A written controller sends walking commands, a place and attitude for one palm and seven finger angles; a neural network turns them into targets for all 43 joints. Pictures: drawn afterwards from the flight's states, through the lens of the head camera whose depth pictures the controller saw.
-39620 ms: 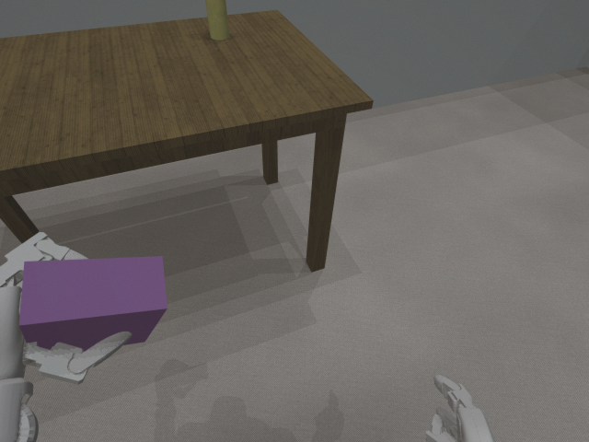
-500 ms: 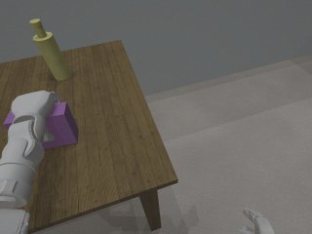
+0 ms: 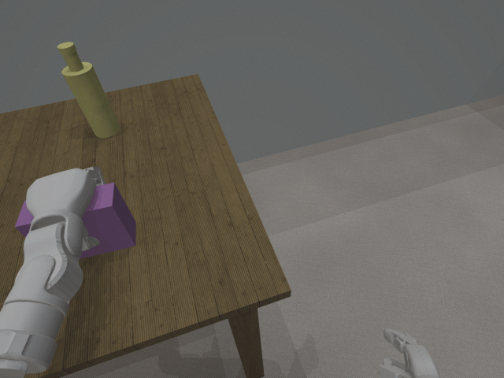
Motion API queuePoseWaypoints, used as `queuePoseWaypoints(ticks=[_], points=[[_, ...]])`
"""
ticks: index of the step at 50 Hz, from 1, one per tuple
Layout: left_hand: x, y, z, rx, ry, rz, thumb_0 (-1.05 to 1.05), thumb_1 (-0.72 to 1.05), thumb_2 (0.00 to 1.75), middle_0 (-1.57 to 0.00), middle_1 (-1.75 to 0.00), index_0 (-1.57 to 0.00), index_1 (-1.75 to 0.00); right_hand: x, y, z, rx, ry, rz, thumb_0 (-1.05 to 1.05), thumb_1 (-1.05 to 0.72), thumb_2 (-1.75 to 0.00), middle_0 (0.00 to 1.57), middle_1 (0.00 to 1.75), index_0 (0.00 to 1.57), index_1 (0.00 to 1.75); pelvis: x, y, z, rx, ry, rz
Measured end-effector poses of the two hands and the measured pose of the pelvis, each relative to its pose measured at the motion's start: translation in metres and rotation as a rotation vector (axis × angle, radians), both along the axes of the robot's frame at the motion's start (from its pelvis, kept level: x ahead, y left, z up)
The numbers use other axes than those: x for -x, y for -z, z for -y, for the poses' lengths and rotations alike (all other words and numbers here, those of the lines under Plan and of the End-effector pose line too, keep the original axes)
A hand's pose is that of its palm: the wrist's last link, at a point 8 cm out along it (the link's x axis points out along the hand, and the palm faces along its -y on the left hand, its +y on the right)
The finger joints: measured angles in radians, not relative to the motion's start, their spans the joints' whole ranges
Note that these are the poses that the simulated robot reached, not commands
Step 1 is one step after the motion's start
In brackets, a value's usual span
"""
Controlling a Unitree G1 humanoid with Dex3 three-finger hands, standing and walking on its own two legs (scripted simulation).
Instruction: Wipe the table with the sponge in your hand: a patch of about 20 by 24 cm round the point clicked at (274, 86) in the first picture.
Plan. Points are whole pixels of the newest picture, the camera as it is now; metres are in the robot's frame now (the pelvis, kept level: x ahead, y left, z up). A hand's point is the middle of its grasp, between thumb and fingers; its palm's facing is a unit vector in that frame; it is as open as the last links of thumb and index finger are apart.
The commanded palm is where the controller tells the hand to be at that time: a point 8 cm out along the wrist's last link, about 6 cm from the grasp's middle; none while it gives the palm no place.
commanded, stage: wipe back along the first lane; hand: left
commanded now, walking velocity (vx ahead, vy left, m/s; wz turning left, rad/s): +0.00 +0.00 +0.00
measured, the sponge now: (88, 230) +0.33 +0.32 +0.05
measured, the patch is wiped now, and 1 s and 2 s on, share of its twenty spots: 1.00 1.00 1.00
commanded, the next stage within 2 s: lift the sponge slowly off the table in 1.04 s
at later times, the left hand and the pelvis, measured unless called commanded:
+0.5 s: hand (83, 238) +0.29 +0.29 +0.10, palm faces +0.03 -0.05 -1.00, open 9.7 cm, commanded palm +0.24 +0.27 +0.13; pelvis +0.00 -0.01 +0.00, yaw +0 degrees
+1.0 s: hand (87, 268) +0.24 +0.26 +0.10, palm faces +0.06 -0.06 -1.00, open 9.7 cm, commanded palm +0.19 +0.25 +0.12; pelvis +0.00 -0.01 +0.00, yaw -1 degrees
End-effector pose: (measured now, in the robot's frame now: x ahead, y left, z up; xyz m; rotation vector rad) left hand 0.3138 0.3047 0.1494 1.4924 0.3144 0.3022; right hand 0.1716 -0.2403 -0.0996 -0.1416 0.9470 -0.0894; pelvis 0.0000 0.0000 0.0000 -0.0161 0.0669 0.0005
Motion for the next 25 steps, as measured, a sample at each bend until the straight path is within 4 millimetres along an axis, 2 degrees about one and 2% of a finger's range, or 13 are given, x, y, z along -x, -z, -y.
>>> queuePoseWaypoints(ticks=[25], points=[[0.047,0.000,0.024,-0.004,0.002,0.031,0.00,-0.48,1.09,-0.69,-1.44,-0.75,-1.44,-0.026,-0.005,-0.007,-0.043,-0.048,0.089,0.01,-0.90,-0.90,0.20,0.30,0.20,0.30,-0.002,0.001,0.006,-0.007,0.003,0.028]])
